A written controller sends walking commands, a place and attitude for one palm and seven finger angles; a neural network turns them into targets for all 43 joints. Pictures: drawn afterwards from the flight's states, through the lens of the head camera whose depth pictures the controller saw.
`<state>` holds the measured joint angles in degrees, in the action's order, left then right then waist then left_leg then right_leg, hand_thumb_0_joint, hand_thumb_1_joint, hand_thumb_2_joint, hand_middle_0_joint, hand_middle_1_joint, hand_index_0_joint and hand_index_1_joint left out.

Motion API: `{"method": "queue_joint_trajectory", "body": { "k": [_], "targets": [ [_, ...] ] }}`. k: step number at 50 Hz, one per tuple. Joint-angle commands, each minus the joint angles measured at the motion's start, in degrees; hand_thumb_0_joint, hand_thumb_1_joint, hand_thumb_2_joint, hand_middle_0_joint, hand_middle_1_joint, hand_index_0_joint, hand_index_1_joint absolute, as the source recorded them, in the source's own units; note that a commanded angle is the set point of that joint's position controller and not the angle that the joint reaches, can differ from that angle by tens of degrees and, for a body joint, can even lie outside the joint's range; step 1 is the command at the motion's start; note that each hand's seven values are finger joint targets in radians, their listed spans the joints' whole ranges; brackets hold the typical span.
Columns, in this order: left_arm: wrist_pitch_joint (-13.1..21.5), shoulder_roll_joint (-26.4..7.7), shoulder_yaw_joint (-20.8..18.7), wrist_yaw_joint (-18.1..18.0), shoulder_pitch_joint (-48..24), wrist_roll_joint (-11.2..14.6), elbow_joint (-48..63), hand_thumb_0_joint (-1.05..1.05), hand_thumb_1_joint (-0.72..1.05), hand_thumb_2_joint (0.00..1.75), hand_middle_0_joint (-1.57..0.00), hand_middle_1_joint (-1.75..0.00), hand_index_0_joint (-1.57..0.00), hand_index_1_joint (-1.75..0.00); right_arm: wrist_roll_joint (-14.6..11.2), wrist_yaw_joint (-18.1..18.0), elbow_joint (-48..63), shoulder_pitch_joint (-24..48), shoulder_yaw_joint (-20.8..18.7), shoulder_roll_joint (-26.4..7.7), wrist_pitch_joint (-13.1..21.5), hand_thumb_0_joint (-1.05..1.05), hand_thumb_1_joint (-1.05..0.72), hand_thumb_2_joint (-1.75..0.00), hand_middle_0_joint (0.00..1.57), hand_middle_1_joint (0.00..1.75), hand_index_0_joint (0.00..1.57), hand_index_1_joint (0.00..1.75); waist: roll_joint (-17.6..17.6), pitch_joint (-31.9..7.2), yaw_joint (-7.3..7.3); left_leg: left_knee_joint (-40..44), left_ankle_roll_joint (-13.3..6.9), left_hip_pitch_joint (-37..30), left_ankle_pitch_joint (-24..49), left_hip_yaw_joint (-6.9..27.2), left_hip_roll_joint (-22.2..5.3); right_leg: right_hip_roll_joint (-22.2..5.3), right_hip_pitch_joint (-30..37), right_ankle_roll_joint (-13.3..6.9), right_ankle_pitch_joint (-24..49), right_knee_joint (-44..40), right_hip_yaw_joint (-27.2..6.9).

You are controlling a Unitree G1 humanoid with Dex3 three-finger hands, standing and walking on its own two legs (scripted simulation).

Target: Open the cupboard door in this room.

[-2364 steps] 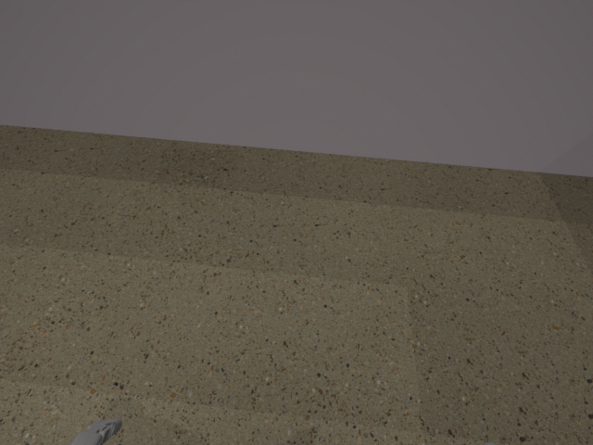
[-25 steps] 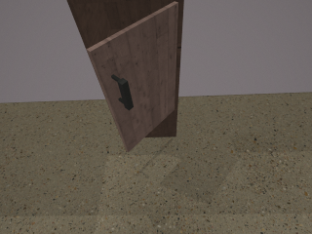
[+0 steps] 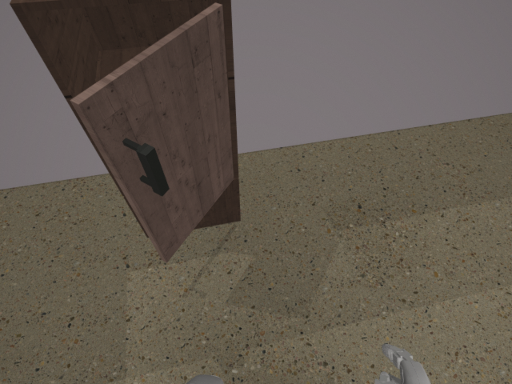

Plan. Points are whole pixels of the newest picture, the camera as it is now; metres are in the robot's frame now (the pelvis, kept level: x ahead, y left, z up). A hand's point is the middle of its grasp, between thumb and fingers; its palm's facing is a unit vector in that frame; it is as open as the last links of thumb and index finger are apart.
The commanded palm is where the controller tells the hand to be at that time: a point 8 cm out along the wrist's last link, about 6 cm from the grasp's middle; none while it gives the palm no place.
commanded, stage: walk to a spot facing it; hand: left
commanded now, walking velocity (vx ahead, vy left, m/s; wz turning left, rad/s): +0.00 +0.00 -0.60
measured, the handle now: (145, 167) +0.46 +0.28 +0.00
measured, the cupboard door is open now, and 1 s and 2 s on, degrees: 47 47 47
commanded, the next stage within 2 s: none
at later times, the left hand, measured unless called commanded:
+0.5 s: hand (187, 345) +0.19 +0.15 -0.17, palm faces -0.33 -0.90 -0.27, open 7.4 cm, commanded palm none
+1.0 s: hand (202, 327) +0.22 +0.13 -0.17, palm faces -0.54 -0.82 -0.19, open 7.4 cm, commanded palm none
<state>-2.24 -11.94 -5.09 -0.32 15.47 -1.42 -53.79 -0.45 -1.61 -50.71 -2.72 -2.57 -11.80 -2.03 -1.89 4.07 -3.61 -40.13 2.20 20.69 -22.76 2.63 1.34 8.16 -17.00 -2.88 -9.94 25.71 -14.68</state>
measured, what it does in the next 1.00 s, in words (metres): steps on the spot, turning right: left foot, then right foot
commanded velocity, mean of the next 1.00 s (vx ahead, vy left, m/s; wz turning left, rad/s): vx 0.03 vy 0.00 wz -0.60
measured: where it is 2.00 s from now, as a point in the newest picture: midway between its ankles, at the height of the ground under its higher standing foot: (333, 376)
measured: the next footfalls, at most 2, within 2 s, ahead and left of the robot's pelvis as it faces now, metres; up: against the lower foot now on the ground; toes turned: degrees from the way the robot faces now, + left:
left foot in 0.04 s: +0.04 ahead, +0.14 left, +0.00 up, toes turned -4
right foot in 0.44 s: +0.02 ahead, -0.13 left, +0.00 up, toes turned -21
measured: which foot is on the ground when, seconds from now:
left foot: up 0.00-0.02, down 0.04-0.44, up 0.46-0.80, down 0.82-1.00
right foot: down 0.00-0.04, up 0.06-0.42, down 0.44-0.82, up 0.84-1.00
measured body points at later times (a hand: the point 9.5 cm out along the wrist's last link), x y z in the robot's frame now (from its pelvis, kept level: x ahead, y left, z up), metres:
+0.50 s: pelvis +0.00 -0.01 -0.02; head +0.05 -0.04 +0.43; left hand +0.20 +0.20 -0.14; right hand -0.07 -0.26 -0.17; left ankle +0.00 +0.14 -0.70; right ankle -0.01 -0.12 -0.74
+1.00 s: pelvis +0.04 +0.01 +0.00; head +0.09 +0.00 +0.45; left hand +0.25 +0.18 -0.16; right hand -0.05 -0.23 -0.13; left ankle +0.10 +0.10 -0.74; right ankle -0.06 -0.10 -0.67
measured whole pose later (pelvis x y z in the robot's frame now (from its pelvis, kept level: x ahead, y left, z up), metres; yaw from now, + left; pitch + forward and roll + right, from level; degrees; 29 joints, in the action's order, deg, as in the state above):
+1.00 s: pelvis +0.04 +0.01 +0.00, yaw -37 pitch +2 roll -2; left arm -3.7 -14.6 -5.7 2.4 11.3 -1.4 -51.7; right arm 1.9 -1.7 -51.0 -14.1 -0.6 -10.1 0.3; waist -1.7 3.5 -0.7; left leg -28.0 0.2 14.2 -15.4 -6.5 -5.4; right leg -0.2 -28.7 2.9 -23.8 59.6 0.3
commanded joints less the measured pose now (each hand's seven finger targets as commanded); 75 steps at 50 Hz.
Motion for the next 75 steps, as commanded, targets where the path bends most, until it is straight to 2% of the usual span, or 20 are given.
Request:
{"method": "queue_joint_trajectory", "body": {
  "k": [1,2,3,9,19,20,22,27,38,39,40,42,47,54,57,58,59,60,65,75],
  "targets": [
    [0.68,-7.94,-1.76,-0.66,-1.53,0.67,5.77,0.00,0.90,0.90,-0.20,-0.30,-0.20,-0.30,0.52,-1.51,2.31,-8.78,-2.70,-10.39,2.43,0.00,-0.90,-0.90,0.20,0.30,0.20,0.30,5.74,-9.18,5.33,22.11,-3.66,-23.05,5.32,10.98,-11.58,-5.70,-13.48,0.08,-3.58,5.15,-7.29],
    [0.88,-6.58,-1.26,0.27,-1.34,1.08,6.72,0.00,0.90,0.90,-0.20,-0.30,-0.20,-0.30,1.43,-1.67,3.28,-9.84,-3.52,-15.11,2.57,0.00,-0.90,-0.90,0.20,0.30,0.20,0.30,18.91,-8.74,5.42,27.25,-9.53,-23.81,7.67,25.02,-25.97,-0.67,-19.85,3.48,-23.47,19.15,4.60],
    [0.92,-8.79,-1.62,0.62,-3.55,0.22,7.00,0.00,0.90,0.90,-0.20,-0.30,-0.20,-0.30,1.85,-1.92,3.74,-9.81,-3.02,-14.96,2.20,0.00,-0.90,-0.90,0.20,0.30,0.20,0.30,13.09,-5.41,5.57,26.86,-13.51,-16.29,12.78,25.26,-29.79,-4.21,-19.00,4.91,-24.14,29.77,7.89],
    [-0.11,-6.01,-1.23,2.13,-2.24,0.00,5.90,0.00,0.90,0.90,-0.20,-0.30,-0.20,-0.30,2.43,-1.99,3.88,-9.03,-0.87,-9.11,2.90,0.00,-0.90,-0.90,0.20,0.30,0.20,0.30,11.94,-4.92,2.60,18.45,-9.12,-15.94,41.84,0.72,-17.01,-7.62,-18.70,6.66,-13.90,39.57,13.57],
    [0.45,-6.11,-0.21,2.68,-5.21,0.33,6.52,0.00,0.90,0.90,-0.20,-0.30,-0.20,-0.30,2.24,-0.73,1.60,-13.57,-2.35,-12.25,2.24,0.00,-0.90,-0.90,0.20,0.30,0.20,0.30,13.12,-5.23,3.34,11.11,-6.38,-12.15,35.70,-6.20,-19.46,-8.21,0.74,2.92,-7.27,8.85,19.62],
    [0.87,-7.62,-0.73,2.45,-1.61,0.19,5.38,0.00,0.90,0.90,-0.20,-0.30,-0.20,-0.30,1.82,-0.52,1.96,-13.11,-2.51,-12.13,2.18,0.00,-0.90,-0.90,0.20,0.30,0.20,0.30,8.26,-6.90,1.28,4.79,-3.99,-7.71,31.20,-8.23,-17.49,-8.67,9.31,1.95,0.71,1.62,18.99],
    [1.57,-18.92,-2.89,0.45,6.44,0.00,3.32,0.00,0.90,0.90,-0.20,-0.30,-0.20,-0.30,0.93,-0.02,5.78,-8.84,-1.06,-6.41,1.66,0.00,-0.90,-0.90,0.20,0.30,0.20,0.30,-17.65,-9.39,-3.12,-22.02,1.86,13.22,-16.54,-10.89,-4.64,-31.93,19.76,-9.46,34.41,-5.03,-12.67],
    [0.74,-12.16,-1.44,-0.86,-6.06,0.13,7.27,0.00,0.90,0.90,-0.20,-0.30,-0.20,-0.30,1.20,0.49,2.41,-9.85,-1.81,-6.99,0.15,0.00,-0.90,-0.90,0.20,0.30,0.20,0.30,-9.71,-5.63,2.72,-25.90,1.81,10.60,-1.02,-3.22,-7.30,-20.87,6.25,-7.40,6.94,-6.72,-1.29],
    [0.62,-11.96,-1.74,-0.16,-6.41,0.17,7.50,0.00,0.90,0.90,-0.20,-0.30,-0.20,-0.30,0.54,-0.25,1.85,-13.72,-1.72,-5.62,1.89,0.00,-0.90,-0.90,0.20,0.30,0.20,0.30,-7.32,-6.42,5.33,8.35,0.81,-7.62,5.49,-3.85,-2.35,-16.72,-2.50,-4.87,5.29,-2.09,-7.46],
    [0.32,-10.02,-1.31,-0.05,-7.25,0.50,8.15,0.00,0.90,0.90,-0.20,-0.30,-0.20,-0.30,0.73,-0.64,0.98,-16.53,-1.97,-7.76,2.39,0.00,-0.90,-0.90,0.20,0.30,0.20,0.30,-1.99,-6.99,6.81,16.38,-0.38,-14.86,6.25,-0.38,-6.01,-13.01,-9.19,-1.93,-1.64,1.54,-4.38],
    [0.11,-6.08,-0.49,0.48,-5.72,1.19,9.06,0.00,0.90,0.90,-0.20,-0.30,-0.20,-0.30,1.73,-0.86,1.21,-17.27,-2.96,-13.07,2.92,0.00,-0.90,-0.90,0.20,0.30,0.20,0.30,14.42,-6.44,6.63,24.70,-4.94,-19.21,2.55,15.61,-19.77,-4.59,-18.55,1.86,-14.58,13.06,4.14],
    [0.38,-8.09,-0.99,1.29,-7.96,0.41,10.03,0.00,0.90,0.90,-0.20,-0.30,-0.20,-0.30,2.45,-1.34,3.11,-16.28,-3.09,-15.74,2.74,0.00,-0.90,-0.90,0.20,0.30,0.20,0.30,12.41,-4.76,6.50,28.24,-13.00,-9.28,5.05,22.39,-30.36,-7.25,-16.91,4.29,-23.52,34.86,9.67],
    [-0.09,-4.78,-0.85,2.81,-5.40,0.05,7.18,0.00,0.90,0.90,-0.20,-0.30,-0.20,-0.30,2.66,-1.42,3.60,-11.83,-1.33,-9.51,3.37,0.00,-0.90,-0.90,0.20,0.30,0.20,0.30,12.76,-5.31,3.62,21.62,-7.51,-14.18,26.60,-0.79,-18.00,-9.30,-16.76,6.10,-13.30,36.52,15.21],
    [1.42,-3.68,0.23,4.04,-11.57,-0.09,8.26,0.00,0.90,0.90,-0.20,-0.30,-0.20,-0.30,2.78,-0.07,0.18,-18.82,-2.79,-12.01,3.53,0.00,-0.90,-0.90,0.20,0.30,0.20,0.30,13.26,-4.85,7.66,21.67,-8.22,-16.23,10.22,-4.08,-21.69,-9.36,-9.17,3.70,-16.04,14.15,21.51],
    [1.95,-5.61,-0.68,3.70,-3.06,-0.24,4.96,0.00,0.90,0.90,-0.20,-0.30,-0.20,-0.30,2.42,0.47,0.36,-15.75,-2.72,-11.44,3.43,0.00,-0.90,-0.90,0.20,0.30,0.20,0.30,8.29,-5.58,2.50,11.40,-4.58,-5.56,3.17,-9.38,-18.50,-7.43,8.68,1.42,-9.01,1.78,22.84],
    [2.59,-10.56,-1.98,3.00,4.87,-0.56,2.52,0.00,0.90,0.90,-0.20,-0.30,-0.20,-0.30,1.46,1.01,1.81,-12.87,-2.09,-8.98,3.54,0.00,-0.90,-0.90,0.20,0.30,0.20,0.30,-4.20,-8.19,-2.15,-2.01,-1.75,6.98,-0.86,-15.21,-13.60,-15.45,22.71,-2.25,-16.77,-4.65,10.77],
    [2.87,-17.89,-3.54,1.83,11.74,-0.38,0.65,0.00,0.90,0.90,-0.20,-0.30,-0.20,-0.30,0.93,1.64,5.99,-5.69,-0.67,-4.85,3.75,0.00,-0.90,-0.90,0.20,0.30,0.20,0.30,-22.07,-5.85,-6.47,-19.34,1.11,24.48,-18.26,-15.64,-4.89,-30.46,27.55,-9.68,-18.83,-13.23,-17.16],
    [3.07,-18.02,-3.48,0.77,12.84,0.48,0.52,0.00,0.90,0.90,-0.20,-0.30,-0.20,-0.30,1.60,1.48,7.18,-2.04,-0.98,-8.21,3.61,0.00,-0.90,-0.90,0.20,0.30,0.20,0.30,-15.80,-3.73,-6.53,-26.09,0.61,29.23,-14.16,-5.27,-6.63,-32.51,25.60,-12.72,-17.18,-14.81,-20.20],
    [4.47,-10.17,-1.40,0.47,0.31,0.21,3.42,0.00,0.90,0.90,-0.20,-0.30,-0.20,-0.30,1.99,2.57,3.31,-5.46,-2.05,-6.51,2.84,0.00,-0.90,-0.90,0.20,0.30,0.20,0.30,-7.35,1.46,2.15,-19.61,2.04,16.51,3.92,-4.37,-9.04,-22.30,6.24,-8.66,-13.36,-15.61,-1.75],
    [5.08,-11.23,-1.74,1.09,0.62,0.31,1.36,0.00,0.90,0.90,-0.20,-0.30,-0.20,-0.30,1.51,2.29,3.17,-7.69,-1.77,-5.81,5.68,0.00,-0.90,-0.90,0.20,0.30,0.20,0.30,-5.28,-2.22,4.61,8.84,1.14,-4.42,11.13,-7.35,-3.44,-17.96,3.91,-6.30,-2.56,-6.98,1.10]
  ]
}}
